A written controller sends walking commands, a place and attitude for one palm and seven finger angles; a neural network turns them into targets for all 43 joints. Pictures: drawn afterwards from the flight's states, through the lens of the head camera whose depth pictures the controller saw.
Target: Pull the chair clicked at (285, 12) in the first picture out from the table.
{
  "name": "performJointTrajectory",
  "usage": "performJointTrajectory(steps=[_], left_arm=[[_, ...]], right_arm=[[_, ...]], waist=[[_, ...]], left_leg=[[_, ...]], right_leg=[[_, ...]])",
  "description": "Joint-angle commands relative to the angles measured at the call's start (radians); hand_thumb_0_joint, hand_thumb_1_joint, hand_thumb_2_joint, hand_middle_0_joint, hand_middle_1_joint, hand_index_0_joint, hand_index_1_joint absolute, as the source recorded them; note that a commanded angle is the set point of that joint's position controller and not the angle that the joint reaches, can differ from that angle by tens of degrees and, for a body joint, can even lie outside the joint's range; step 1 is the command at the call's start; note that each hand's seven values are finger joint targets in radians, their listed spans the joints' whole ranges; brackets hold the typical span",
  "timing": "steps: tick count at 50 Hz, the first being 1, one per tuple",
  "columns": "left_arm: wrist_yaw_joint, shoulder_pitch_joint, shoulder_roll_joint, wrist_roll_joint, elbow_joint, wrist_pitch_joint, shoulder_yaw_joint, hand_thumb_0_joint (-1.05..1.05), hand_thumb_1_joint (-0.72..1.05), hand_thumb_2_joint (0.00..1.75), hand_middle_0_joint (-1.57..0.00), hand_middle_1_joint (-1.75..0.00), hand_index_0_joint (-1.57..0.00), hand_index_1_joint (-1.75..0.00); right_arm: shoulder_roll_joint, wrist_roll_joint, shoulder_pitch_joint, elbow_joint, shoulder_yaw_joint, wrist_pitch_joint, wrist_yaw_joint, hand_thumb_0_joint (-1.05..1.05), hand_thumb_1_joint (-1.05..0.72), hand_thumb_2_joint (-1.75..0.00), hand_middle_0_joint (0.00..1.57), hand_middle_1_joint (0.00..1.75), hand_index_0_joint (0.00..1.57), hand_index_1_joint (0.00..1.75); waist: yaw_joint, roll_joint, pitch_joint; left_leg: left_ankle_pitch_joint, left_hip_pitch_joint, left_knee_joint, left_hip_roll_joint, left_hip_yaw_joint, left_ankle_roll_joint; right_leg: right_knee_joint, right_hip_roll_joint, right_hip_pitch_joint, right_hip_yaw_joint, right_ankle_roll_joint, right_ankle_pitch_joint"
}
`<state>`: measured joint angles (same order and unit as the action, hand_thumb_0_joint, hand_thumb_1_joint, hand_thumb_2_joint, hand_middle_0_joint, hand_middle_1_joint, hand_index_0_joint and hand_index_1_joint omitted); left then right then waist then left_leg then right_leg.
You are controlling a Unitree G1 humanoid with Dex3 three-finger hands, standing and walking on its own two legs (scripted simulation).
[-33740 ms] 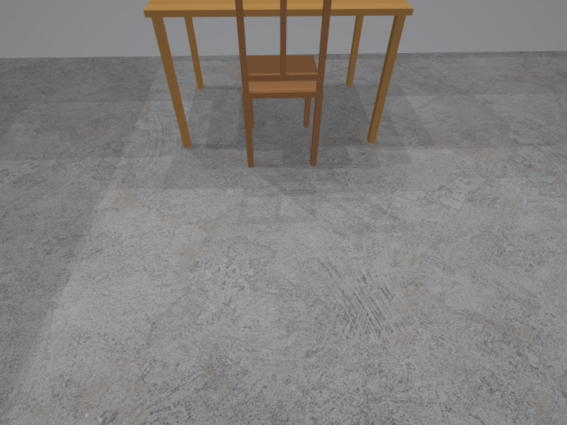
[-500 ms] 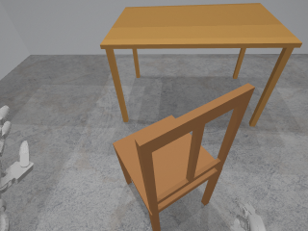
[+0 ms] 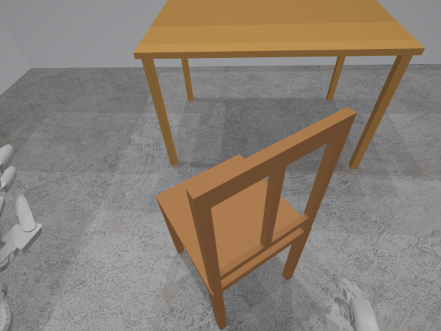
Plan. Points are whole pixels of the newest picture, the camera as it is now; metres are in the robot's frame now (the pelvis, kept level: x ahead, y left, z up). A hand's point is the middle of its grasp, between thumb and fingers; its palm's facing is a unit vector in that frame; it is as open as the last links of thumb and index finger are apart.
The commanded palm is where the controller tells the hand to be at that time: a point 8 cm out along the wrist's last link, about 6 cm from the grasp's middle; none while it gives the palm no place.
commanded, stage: step back with the hand held close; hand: left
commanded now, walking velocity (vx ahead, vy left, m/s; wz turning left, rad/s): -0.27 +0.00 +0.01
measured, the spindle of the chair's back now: (270, 211) +0.41 -0.06 -0.07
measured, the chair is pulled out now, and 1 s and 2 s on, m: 0.62 0.62 0.62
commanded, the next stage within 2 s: stop stepping back and stand still in 1.68 s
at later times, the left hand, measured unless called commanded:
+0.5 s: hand (12, 277) +0.13 +0.27 +0.16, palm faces +0.49 -0.72 -0.49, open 7.4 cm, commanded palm +0.08 +0.30 +0.18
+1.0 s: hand out of the picture +0.09 +0.28 +0.16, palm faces +0.57 -0.65 -0.50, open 7.4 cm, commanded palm +0.02 +0.30 +0.18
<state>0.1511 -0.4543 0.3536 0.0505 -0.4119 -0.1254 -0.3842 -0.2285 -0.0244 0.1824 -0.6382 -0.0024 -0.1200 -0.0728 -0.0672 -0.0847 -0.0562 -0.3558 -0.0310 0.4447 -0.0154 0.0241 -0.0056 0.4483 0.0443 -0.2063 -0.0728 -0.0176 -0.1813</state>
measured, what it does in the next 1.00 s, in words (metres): shifts its weight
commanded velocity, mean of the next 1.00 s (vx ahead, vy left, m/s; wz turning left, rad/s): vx -0.31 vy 0.00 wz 0.01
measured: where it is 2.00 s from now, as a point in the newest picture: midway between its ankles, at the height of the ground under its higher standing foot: outside the picture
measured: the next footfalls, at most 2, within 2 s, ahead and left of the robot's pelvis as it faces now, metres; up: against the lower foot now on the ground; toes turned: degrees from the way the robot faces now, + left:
right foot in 1.38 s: -0.10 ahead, -0.16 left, +0.00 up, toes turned +0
left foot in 1.64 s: -0.11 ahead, +0.09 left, +0.00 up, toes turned +6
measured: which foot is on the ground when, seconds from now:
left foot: down 0.00-1.00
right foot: down 0.00-1.00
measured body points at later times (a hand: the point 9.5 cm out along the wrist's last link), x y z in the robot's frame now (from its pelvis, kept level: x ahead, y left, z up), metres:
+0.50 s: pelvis -0.06 +0.00 -0.01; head -0.05 -0.02 +0.44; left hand +0.10 +0.30 +0.19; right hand +0.11 -0.24 -0.10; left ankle -0.07 +0.11 -0.74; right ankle +0.04 -0.13 -0.74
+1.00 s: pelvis -0.10 -0.01 -0.02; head -0.08 -0.01 +0.43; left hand +0.05 +0.31 +0.19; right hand +0.07 -0.24 -0.11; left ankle -0.07 +0.11 -0.73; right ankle +0.04 -0.13 -0.74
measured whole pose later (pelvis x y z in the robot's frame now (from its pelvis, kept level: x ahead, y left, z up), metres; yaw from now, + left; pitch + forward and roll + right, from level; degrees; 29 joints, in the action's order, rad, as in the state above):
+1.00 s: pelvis -0.10 -0.01 -0.02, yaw +5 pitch -2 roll +1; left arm 0.19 -0.49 0.40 -0.02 -0.47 -0.24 -0.47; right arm -0.21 -0.01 0.26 -0.61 0.03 -0.14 -0.07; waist -0.01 0.00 -0.06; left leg -0.40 -0.37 0.73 0.01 0.01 -0.03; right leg 0.62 0.05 -0.47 -0.01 0.00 -0.13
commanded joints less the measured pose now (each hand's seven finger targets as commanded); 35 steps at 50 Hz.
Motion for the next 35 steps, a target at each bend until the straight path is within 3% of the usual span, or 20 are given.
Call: performJointTrajectory(steps=[1, 3, 7, 12, 13, 16, 20, 24, 27, 28, 32, 33, 35], left_arm=[[0.013, 0.021, 0.205, -0.005, -0.187, -0.094, -0.139, 0.0, 0.9, 0.9, -0.2, -0.3, -0.2, -0.3], [0.014, -0.062, 0.187, -0.007, -0.189, -0.096, -0.137, 0.0, 0.9, 0.9, -0.2, -0.3, -0.2, -0.3], [0.025, -0.152, 0.22, -0.013, -0.253, -0.107, -0.175, 0.0, 0.9, 0.9, -0.2, -0.3, -0.2, -0.3], [0.042, -0.167, 0.258, -0.012, -0.306, -0.121, -0.212, 0.0, 0.9, 0.9, -0.2, -0.3, -0.2, -0.3], [0.043, -0.151, 0.267, -0.012, -0.318, -0.122, -0.218, 0.0, 0.9, 0.9, -0.2, -0.3, -0.2, -0.3], [0.05, -0.139, 0.245, -0.015, -0.289, -0.12, -0.201, 0.0, 0.9, 0.9, -0.2, -0.3, -0.2, -0.3], [0.055, -0.093, 0.215, -0.022, -0.239, -0.111, -0.166, 0.0, 0.9, 0.9, -0.2, -0.3, -0.2, -0.3], [0.057, -0.02, 0.204, -0.033, -0.238, -0.104, -0.129, 0.0, 0.9, 0.9, -0.2, -0.3, -0.2, -0.3], [0.061, 0.003, 0.223, -0.039, -0.248, -0.098, -0.128, 0.0, 0.9, 0.9, -0.2, -0.3, -0.2, -0.3], [0.064, 0.012, 0.251, -0.041, -0.273, -0.098, -0.144, 0.0, 0.9, 0.9, -0.2, -0.3, -0.2, -0.3], [0.071, -0.043, 0.266, -0.038, -0.348, -0.114, -0.176, 0.0, 0.9, 0.9, -0.2, -0.3, -0.2, -0.3], [0.075, -0.067, 0.285, -0.04, -0.364, -0.12, -0.198, 0.0, 0.9, 0.9, -0.2, -0.3, -0.2, -0.3], [0.073, -0.086, 0.27, -0.044, -0.393, -0.131, -0.204, 0.0, 0.9, 0.9, -0.2, -0.3, -0.2, -0.3]], right_arm=[[-0.106, 0.006, -0.088, 0.166, 0.042, -0.034, -0.009, 0.0, -0.9, -0.9, 0.2, 0.3, 0.2, 0.3], [-0.106, 0.006, -0.098, 0.175, 0.048, -0.026, -0.006, 0.0, -0.9, -0.9, 0.2, 0.3, 0.2, 0.3], [-0.098, 0.007, -0.099, 0.195, 0.062, -0.004, -0.001, 0.0, -0.9, -0.9, 0.2, 0.3, 0.2, 0.3], [-0.089, -0.002, -0.096, 0.207, 0.067, 0.003, -0.016, 0.0, -0.9, -0.9, 0.2, 0.3, 0.2, 0.3], [-0.093, -0.001, -0.095, 0.206, 0.067, 0.001, -0.02, 0.0, -0.9, -0.9, 0.2, 0.3, 0.2, 0.3], [-0.092, 0.001, -0.086, 0.202, 0.065, -0.005, -0.029, 0.0, -0.9, -0.9, 0.2, 0.3, 0.2, 0.3], [-0.096, 0.001, -0.066, 0.191, 0.063, -0.012, -0.034, 0.0, -0.9, -0.9, 0.2, 0.3, 0.2, 0.3], [-0.1, 0.006, -0.039, 0.189, 0.056, -0.017, -0.03, 0.0, -0.9, -0.9, 0.2, 0.3, 0.2, 0.3], [-0.097, 0.01, -0.028, 0.193, 0.049, -0.021, -0.024, 0.0, -0.9, -0.9, 0.2, 0.3, 0.2, 0.3], [-0.1, 0.01, -0.031, 0.193, 0.048, -0.021, -0.025, 0.0, -0.9, -0.9, 0.2, 0.3, 0.2, 0.3], [-0.102, 0.016, -0.035, 0.202, 0.04, -0.032, -0.022, 0.0, -0.9, -0.9, 0.2, 0.3, 0.2, 0.3], [-0.107, 0.013, -0.045, 0.203, 0.044, -0.033, -0.025, 0.0, -0.9, -0.9, 0.2, 0.3, 0.2, 0.3], [-0.111, 0.013, -0.044, 0.213, 0.049, -0.04, -0.021, 0.0, -0.9, -0.9, 0.2, 0.3, 0.2, 0.3]], waist=[[0.042, 0.047, 0.076], [0.041, 0.012, 0.152], [0.044, 0.083, 0.259], [0.049, 0.074, 0.239], [0.05, 0.04, 0.225], [0.051, -0.003, 0.167], [0.052, 0.001, 0.091], [0.06, 0.095, 0.024], [0.058, 0.192, 0.038], [0.057, 0.191, 0.043], [0.054, 0.088, 0.131], [0.053, 0.013, 0.143], [0.053, -0.064, 0.153]], left_leg=[[0.282, -0.166, -0.096, -0.075, -0.065, -0.023], [0.4, -0.152, -0.089, -0.091, -0.071, -0.021], [0.472, -0.159, -0.043, -0.1, -0.074, -0.016], [0.397, -0.238, -0.044, -0.103, -0.099, -0.015], [0.384, -0.259, -0.055, -0.105, -0.111, -0.016], [0.297, -0.319, -0.084, -0.121, -0.12, -0.026], [0.079, -0.418, -0.101, -0.119, -0.115, -0.04], [-0.16, -0.453, -0.052, -0.075, -0.099, -0.045], [-0.188, -0.388, 0.04, -0.044, -0.079, -0.046], [-0.184, -0.368, 0.057, -0.043, -0.081, -0.046], [-0.149, -0.383, -0.014, -0.066, -0.122, -0.058], [-0.14, -0.412, -0.055, -0.086, -0.141, -0.063], [-0.128, -0.509, -0.103, -0.123, -0.173, -0.072]], right_leg=[[-0.029, 0.091, 0.119, 0.144, 0.053, 0.287], [0.015, 0.094, 0.158, 0.12, 0.044, 0.38], [0.051, 0.114, 0.199, 0.122, 0.043, 0.489], [0.082, 0.114, 0.173, 0.124, 0.046, 0.448], [0.089, 0.111, 0.168, 0.124, 0.046, 0.428], [0.099, 0.092, 0.137, 0.114, 0.033, 0.327], [0.077, 0.086, 0.111, 0.14, 0.03, 0.161], [-0.057, 0.115, 0.005, 0.218, 0.045, -0.138], [-0.168, 0.149, -0.095, 0.253, 0.056, -0.353], [-0.184, 0.159, -0.116, 0.258, 0.066, -0.379], [-0.096, 0.137, -0.031, 0.201, 0.052, -0.285], [-0.054, 0.118, 0.018, 0.18, 0.044, -0.222], [0.045, 0.079, 0.113, 0.141, 0.026, -0.111]])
